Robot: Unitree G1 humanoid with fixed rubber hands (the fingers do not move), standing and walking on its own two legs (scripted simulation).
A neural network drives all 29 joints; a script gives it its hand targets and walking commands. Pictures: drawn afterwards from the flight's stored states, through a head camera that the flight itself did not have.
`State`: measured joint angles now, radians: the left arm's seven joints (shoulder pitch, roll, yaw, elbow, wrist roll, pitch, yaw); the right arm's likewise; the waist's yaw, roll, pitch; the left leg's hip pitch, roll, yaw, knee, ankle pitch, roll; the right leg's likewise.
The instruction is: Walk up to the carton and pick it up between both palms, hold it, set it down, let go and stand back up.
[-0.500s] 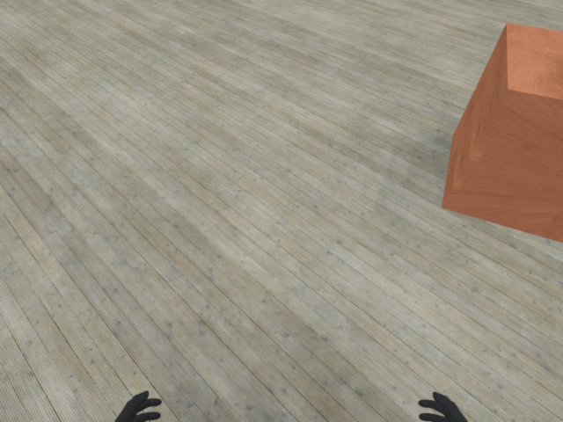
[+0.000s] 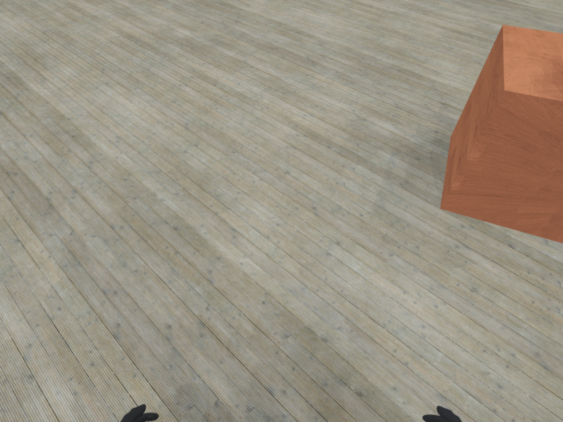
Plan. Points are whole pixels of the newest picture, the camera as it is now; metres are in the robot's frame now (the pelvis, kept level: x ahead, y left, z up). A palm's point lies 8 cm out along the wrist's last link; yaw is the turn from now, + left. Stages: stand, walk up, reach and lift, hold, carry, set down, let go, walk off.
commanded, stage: stand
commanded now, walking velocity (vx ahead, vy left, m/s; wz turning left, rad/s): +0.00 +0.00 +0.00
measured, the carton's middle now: out of the picture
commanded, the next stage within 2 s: none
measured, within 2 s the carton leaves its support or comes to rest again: neither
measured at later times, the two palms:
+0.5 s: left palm out of the picture +0.09 +0.24 -0.10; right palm out of the picture +0.08 -0.24 -0.11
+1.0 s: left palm out of the picture +0.08 +0.25 -0.11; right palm out of the picture +0.07 -0.25 -0.11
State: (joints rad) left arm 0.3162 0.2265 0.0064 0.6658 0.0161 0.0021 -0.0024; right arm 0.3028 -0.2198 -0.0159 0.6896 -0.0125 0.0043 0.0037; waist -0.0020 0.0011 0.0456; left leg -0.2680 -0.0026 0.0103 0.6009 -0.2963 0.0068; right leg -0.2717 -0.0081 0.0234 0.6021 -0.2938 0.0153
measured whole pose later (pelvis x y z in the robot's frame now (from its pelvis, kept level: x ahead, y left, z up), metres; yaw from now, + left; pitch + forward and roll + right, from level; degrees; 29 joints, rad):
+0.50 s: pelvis +0.00 +0.00 +0.00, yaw +0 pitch -2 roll +0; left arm 0.32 0.23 0.00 0.69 0.01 0.00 0.00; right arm 0.31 -0.23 -0.01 0.71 -0.01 0.00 0.00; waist 0.00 0.00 0.04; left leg -0.26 0.00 0.01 0.58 -0.29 0.01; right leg -0.26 -0.01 0.03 0.58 -0.29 0.02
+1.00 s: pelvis +0.00 +0.00 +0.00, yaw +0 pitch -2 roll +0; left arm 0.32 0.24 0.00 0.73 0.01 0.00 0.01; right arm 0.32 -0.23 0.00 0.74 -0.01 0.00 0.00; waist 0.00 0.00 0.04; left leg -0.24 0.00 0.01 0.56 -0.28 0.00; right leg -0.25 -0.01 0.03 0.56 -0.28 0.02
